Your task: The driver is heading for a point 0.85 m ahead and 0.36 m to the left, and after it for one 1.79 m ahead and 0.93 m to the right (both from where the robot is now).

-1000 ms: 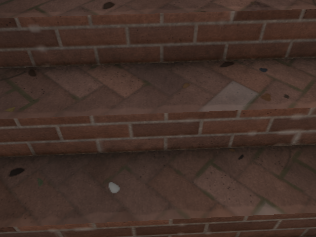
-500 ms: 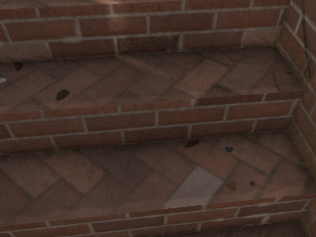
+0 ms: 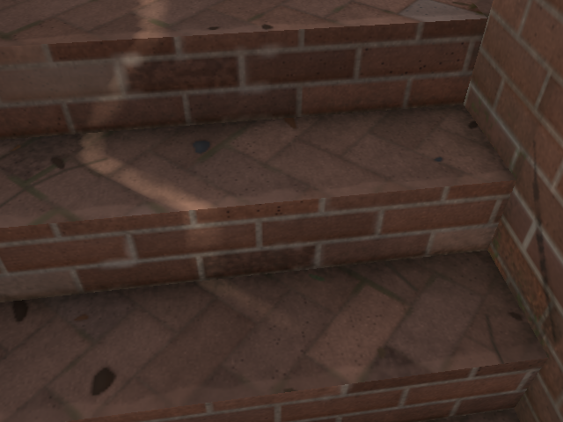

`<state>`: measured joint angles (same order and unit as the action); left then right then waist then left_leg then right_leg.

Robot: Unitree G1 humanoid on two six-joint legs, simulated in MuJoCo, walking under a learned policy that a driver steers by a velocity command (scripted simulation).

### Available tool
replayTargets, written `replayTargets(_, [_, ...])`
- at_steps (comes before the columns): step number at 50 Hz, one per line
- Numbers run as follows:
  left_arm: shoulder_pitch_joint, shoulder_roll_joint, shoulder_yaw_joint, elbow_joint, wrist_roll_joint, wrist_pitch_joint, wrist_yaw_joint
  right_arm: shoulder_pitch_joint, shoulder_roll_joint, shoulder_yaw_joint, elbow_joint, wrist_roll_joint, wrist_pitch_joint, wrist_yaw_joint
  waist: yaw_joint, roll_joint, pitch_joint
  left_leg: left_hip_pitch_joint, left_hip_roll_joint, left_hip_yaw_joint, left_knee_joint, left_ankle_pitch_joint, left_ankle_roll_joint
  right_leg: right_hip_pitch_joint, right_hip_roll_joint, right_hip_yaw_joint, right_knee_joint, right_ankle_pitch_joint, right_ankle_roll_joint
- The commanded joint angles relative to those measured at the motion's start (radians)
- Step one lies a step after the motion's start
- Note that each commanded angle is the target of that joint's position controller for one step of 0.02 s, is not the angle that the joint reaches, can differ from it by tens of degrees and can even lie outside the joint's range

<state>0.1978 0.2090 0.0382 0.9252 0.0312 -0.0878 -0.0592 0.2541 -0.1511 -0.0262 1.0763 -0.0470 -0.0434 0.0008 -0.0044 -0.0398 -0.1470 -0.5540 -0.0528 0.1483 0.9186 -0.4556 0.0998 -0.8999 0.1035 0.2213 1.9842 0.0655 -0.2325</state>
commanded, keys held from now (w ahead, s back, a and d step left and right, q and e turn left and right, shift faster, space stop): w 0.06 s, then w+q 0.94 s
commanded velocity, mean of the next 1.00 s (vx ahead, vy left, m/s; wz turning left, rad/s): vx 0.50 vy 0.00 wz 0.42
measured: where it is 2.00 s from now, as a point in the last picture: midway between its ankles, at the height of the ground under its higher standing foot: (115, 165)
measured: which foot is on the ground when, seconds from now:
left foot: down 0.00-0.32, up 0.34-0.78, down 0.80-1.00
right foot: up 0.00-0.28, down 0.30-0.86, up 0.88-1.00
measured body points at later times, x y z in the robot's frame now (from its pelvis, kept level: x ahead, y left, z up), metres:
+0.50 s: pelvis +0.26 -0.04 +0.20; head +0.25 -0.03 +0.65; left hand +0.28 +0.20 +0.05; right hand +0.34 -0.27 +0.05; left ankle +0.19 +0.09 -0.29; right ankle +0.31 -0.14 -0.49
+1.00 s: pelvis +0.48 +0.08 +0.36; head +0.47 +0.08 +0.81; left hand +0.43 +0.32 +0.22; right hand +0.63 -0.13 +0.22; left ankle +0.49 +0.15 -0.30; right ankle +0.49 -0.13 -0.10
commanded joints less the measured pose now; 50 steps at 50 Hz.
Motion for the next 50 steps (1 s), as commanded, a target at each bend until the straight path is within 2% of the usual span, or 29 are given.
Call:
replayTargets(1, [-0.041, -0.05, -0.033, -0.075, -0.036, 0.036, -0.027, -0.086, 0.085, 0.038, -0.027, -0.049, -0.024, 0.057, 0.08, -0.002, 0.108, 0.131, 0.216, -0.335, -0.528, 0.301, 0.058, -0.422, -0.041, 0.043, 0.124, -0.009, -0.082])
replayTargets(4, [-0.151, -0.097, -0.065, -0.092, -0.013, 0.041, -0.054, 0.119, 0.062, 0.044, 0.034, -0.063, -0.012, 0.052, 0.04, 0.068, 0.06, 0.244, 0.222, -0.308, -0.577, 0.342, 0.143, -0.602, -0.051, -0.079, 0.405, -0.155, -0.089])
replayTargets(8, [-0.41, -0.091, -0.11, -0.192, -0.012, 0.059, -0.006, 0.283, 0.045, 0.06, 0.099, -0.101, -0.017, 0.088, 0.014, 0.026, 0.054, 0.277, 0.202, -0.299, -0.668, 0.235, 0.106, -0.668, -0.194, -0.224, 0.077, -0.07, -0.07])
replayTargets(9, [-0.495, -0.07, -0.109, -0.222, -0.014, 0.071, 0.011, 0.328, 0.04, 0.062, 0.1, -0.094, -0.022, 0.091, -0.026, 0.067, 0.051, 0.252, 0.206, -0.314, -0.712, 0.316, 0.124, -0.61, -0.224, -0.265, -0.02, -0.075, -0.04])
replayTargets(11, [-0.689, -0.093, -0.13, -0.309, -0.008, 0.123, 0.0, 0.271, -0.024, 0.049, 0.076, -0.024, -0.018, 0.12, -0.009, 0.18, 0.018, -0.106, 0.204, -0.265, -0.93, 0.719, 0.192, 0.01, -0.177, -0.395, -0.424, -0.243, 0.014])
replayTargets(13, [-0.496, -0.072, -0.114, -0.238, 0.001, 0.145, -0.03, 0.225, -0.174, 0.029, 0.056, 0.01, -0.061, 0.141, 0.089, 0.289, -0.008, 0.149, 0.318, -0.258, -0.779, 1.691, 0.256, 0.105, -0.087, -0.392, -0.5, -0.206, 0.086])
replayTargets(14, [-0.388, -0.023, -0.093, -0.21, 0.007, 0.143, -0.03, 0.198, -0.243, -0.004, 0.04, 0.065, -0.076, 0.133, 0.129, 0.249, -0.032, 0.454, 0.329, -0.244, -0.666, 1.926, 0.241, 0.019, -0.034, -0.419, -0.754, -0.359, 0.118])
replayTargets(15, [-0.36, 0.024, -0.074, -0.22, 0.017, 0.139, -0.016, 0.259, -0.231, -0.014, 0.078, 0.05, -0.072, 0.147, 0.114, 0.267, -0.111, 0.562, 0.334, -0.248, -0.572, 2.113, 0.244, 0.106, 0.006, -0.417, -0.912, -0.434, 0.096])
replayTargets(16, [-0.077, 0.05, -0.049, -0.132, 0.018, 0.134, -0.003, 0.33, -0.165, -0.017, 0.12, -0.029, -0.069, 0.16, 0.134, 0.168, -0.284, 0.395, 0.298, -0.232, -0.282, 2.097, 0.187, 0.504, -0.083, -0.228, -0.883, -0.126, -0.001])
replayTargets(17, [0.143, 0.101, -0.035, -0.061, -0.008, 0.127, 0.014, 0.311, -0.088, -0.002, 0.092, -0.061, -0.053, 0.171, 0.163, -0.012, -0.433, 0.144, 0.203, -0.266, -0.036, 1.536, 0.149, 0.82, -0.248, 0.148, -1.158, -0.237, -0.102])
replayTargets(18, [0.305, 0.151, -0.013, 0.008, 0.029, 0.111, 0.02, 0.259, 0.024, 0.011, 0.102, -0.051, -0.028, 0.176, 0.224, -0.197, -0.336, -0.177, 0.031, -0.309, 0.456, 0.591, 0.106, 0.822, -0.443, 0.581, -1.496, -0.722, -0.181])
replayTargets(19, [0.222, 0.136, -0.007, 0.034, 0.018, 0.073, 0.033, 0.186, 0.014, -0.008, 0.118, 0.006, -0.012, 0.175, 0.177, -0.194, -0.081, -0.377, 0.069, -0.39, 0.842, 0.582, 0.089, 0.581, -0.444, 0.638, -1.572, -0.967, -0.105])
replayTargets(20, [0.122, 0.086, -0.008, 0.041, -0.012, 0.045, 0.027, 0.166, 0.012, -0.021, 0.109, 0.013, -0.016, 0.139, 0.115, -0.165, 0.02, -0.436, 0.087, -0.378, 1.024, 0.575, 0.086, 0.461, -0.458, 0.543, -1.581, -0.9, -0.107])
replayTargets(23, [-0.051, -0.167, -0.063, 0.13, -0.024, 0.017, 0.024, -0.04, 0.058, -0.013, -0.035, 0.021, -0.016, 0.091, -0.023, 0.093, 0.042, -0.554, 0.078, -0.375, 1.068, 0.487, 0.179, 0.458, -0.383, 0.118, -1.54, -0.568, 0.004])
replayTargets(25, [-0.026, -0.181, -0.062, 0.128, 0.003, -0.005, 0.006, -0.028, 0.093, -0.004, -0.051, 0.029, 0.004, 0.1, -0.069, 0.049, 0.061, -0.605, 0.118, -0.301, 0.989, 0.448, 0.173, 0.483, -0.312, -0.146, -1.571, -0.347, 0.039])
replayTargets(28, [0.067, -0.122, -0.054, 0.162, 0.052, -0.005, -0.021, -0.142, 0.082, 0.021, -0.143, 0.053, 0.021, 0.1, -0.038, -0.08, 0.134, -0.816, 0.126, -0.214, 1.399, 0.155, 0.221, 0.542, -0.387, -0.198, -1.743, -0.387, -0.001])
replayTargets(32, [0.174, -0.104, -0.082, 0.237, 0.113, -0.017, -0.027, -0.326, 0.076, 0.071, -0.314, 0.067, 0.036, 0.055, -0.04, 0.025, 0.117, -1.009, 0.191, -0.235, 1.194, 0.18, 0.294, 0.657, -0.393, -0.295, -1.841, -0.43, 0.046])
replayTargets(33, [0.219, -0.076, -0.088, 0.237, 0.119, -0.019, -0.041, -0.42, -0.017, 0.059, -0.366, 0.058, 0.052, 0.048, -0.016, 0.059, 0.068, -0.955, 0.23, -0.168, 0.966, 0.285, 0.261, 0.665, -0.398, -0.319, -1.884, -0.436, 0.044])
replayTargets(35, [0.196, -0.009, -0.077, 0.203, 0.088, -0.008, -0.082, -0.563, -0.044, 0.065, -0.44, 0.038, 0.106, 0.053, -0.008, -0.014, 0.091, -0.601, 0.224, -0.071, 0.712, 0.128, 0.218, 0.43, -0.394, -0.424, -2.065, -0.302, 0.024])
replayTargets(36, [0.227, 0.036, -0.07, 0.191, 0.057, -0.011, -0.087, -0.548, 0.009, 0.081, -0.419, 0.04, 0.119, 0.092, -0.007, -0.064, 0.074, -0.397, 0.179, 0.04, 0.789, 0.151, 0.182, 0.347, -0.401, -0.448, -2.092, -0.158, -0.028])
replayTargets(38, [0.3, 0.133, -0.053, 0.2, 0.04, -0.036, -0.075, -0.471, 0.001, 0.069, -0.409, 0.039, 0.11, 0.128, -0.076, -0.104, 0.02, -0.399, 0.08, 0.098, 0.645, 0.063, 0.168, 0.665, -0.41, -0.514, -1.892, 0.752, -0.046])
replayTargets(40, [0.332, 0.176, -0.027, 0.193, 0.024, -0.049, -0.067, -0.301, -0.012, 0.063, -0.371, 0.031, 0.094, 0.122, -0.132, -0.183, -0.061, -0.288, 0.009, 0.075, 0.337, 0.064, 0.15, 0.966, -0.445, -0.503, -1.699, 1.242, -0.02])
replayTargets(41, [0.332, 0.165, -0.015, 0.196, 0.024, -0.05, -0.067, -0.213, -0.07, 0.036, -0.338, 0.023, 0.083, 0.093, -0.144, -0.194, -0.106, -0.129, -0.037, 0.01, 0.221, 0.164, 0.147, 0.968, -0.424, -0.49, -1.55, 1.251, 0.0])
replayTargets(42, [0.425, 0.097, -0.021, 0.16, 0.098, -0.046, -0.083, -0.093, -0.162, 0.025, -0.299, 0.045, 0.091, 0.06, -0.093, -0.023, -0.32, 0.269, 0.015, -0.272, 0.212, 0.556, 0.231, 0.673, -0.372, -0.4, -1.3, 0.983, 0.056])
replayTargets(44, [0.331, 0.051, 0.004, 0.097, 0.072, -0.011, -0.135, 0.23, -0.344, -0.055, -0.2, 0.006, 0.09, 0.037, -0.201, 0.251, -0.26, 0.483, 0.222, -0.934, -0.469, 0.023, 0.264, 0.142, -0.126, -0.132, -0.599, -0.04, 0.15])
replayTargets(45, [0.291, 0.025, 0.016, 0.116, 0.038, -0.003, -0.127, 0.244, -0.356, -0.087, -0.158, 0.008, 0.056, 0.038, -0.196, 0.239, -0.145, 0.42, 0.247, -0.987, -0.522, -0.1, 0.183, -0.04, -0.085, 0.042, -0.197, -0.002, 0.147])
replayTargets(48, [0.103, -0.043, -0.003, 0.013, 0.005, -0.027, -0.05, 0.062, -0.153, -0.03, -0.086, 0.027, 0.0, 0.08, -0.022, 0.085, 0.081, 0.162, 0.202, -0.818, -0.431, 0.001, 0.085, -0.302, -0.038, 0.101, 0.151, 0.071, 0.082])
replayTargets(49, [0.112, -0.043, -0.016, 0.003, 0.007, -0.015, -0.024, -0.019, -0.082, -0.001, -0.077, -0.023, 0.001, 0.098, 0.044, -0.003, 0.052, 0.108, 0.172, -0.687, -0.417, 0.102, 0.087, -0.312, -0.065, 0.087, 0.105, 0.106, 0.076])
replayTargets(50, [0.126, -0.041, -0.023, 0.003, 0.015, -0.003, -0.021, -0.085, -0.067, 0.006, -0.099, -0.023, 0.001, 0.102, 0.074, 0.004, 0.038, 0.092, 0.179, -0.631, -0.431, 0.215, 0.099, -0.334, -0.082, 0.034, 0.139, 0.061, 0.066])
Keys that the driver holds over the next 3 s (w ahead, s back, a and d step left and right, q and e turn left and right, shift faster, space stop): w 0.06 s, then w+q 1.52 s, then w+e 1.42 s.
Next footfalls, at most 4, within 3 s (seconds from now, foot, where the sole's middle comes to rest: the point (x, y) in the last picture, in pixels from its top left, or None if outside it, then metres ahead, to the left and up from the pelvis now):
0.30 right None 0.35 -0.14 -0.53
0.80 left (198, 352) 0.52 0.17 -0.34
1.28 right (255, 165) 0.80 0.08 -0.15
1.84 left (34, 175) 0.77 0.48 -0.15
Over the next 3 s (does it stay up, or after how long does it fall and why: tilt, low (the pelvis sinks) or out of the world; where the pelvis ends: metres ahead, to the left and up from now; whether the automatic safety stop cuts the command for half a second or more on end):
stays up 1.13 0.63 0.82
